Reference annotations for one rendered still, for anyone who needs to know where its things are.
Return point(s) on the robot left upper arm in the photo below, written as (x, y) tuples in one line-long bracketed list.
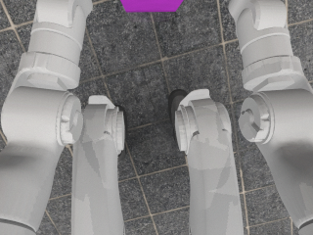
[(38, 124)]

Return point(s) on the robot right upper arm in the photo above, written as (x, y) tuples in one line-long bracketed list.
[(280, 123)]

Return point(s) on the carton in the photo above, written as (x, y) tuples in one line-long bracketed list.
[(146, 6)]

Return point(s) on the right robot shin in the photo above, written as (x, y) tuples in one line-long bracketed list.
[(204, 94)]

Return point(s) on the right robot forearm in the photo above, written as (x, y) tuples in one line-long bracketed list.
[(265, 46)]

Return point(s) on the left robot forearm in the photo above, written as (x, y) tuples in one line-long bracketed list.
[(56, 41)]

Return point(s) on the left robot thigh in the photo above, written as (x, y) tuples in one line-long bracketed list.
[(95, 201)]

